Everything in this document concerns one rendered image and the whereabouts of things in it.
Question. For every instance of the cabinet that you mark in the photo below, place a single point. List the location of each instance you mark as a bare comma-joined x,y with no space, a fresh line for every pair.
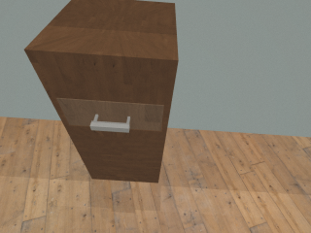
116,51

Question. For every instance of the handle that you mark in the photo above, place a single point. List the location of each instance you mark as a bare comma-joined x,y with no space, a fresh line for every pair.
110,126

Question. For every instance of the drawer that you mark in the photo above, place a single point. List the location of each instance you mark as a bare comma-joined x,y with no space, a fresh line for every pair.
82,112

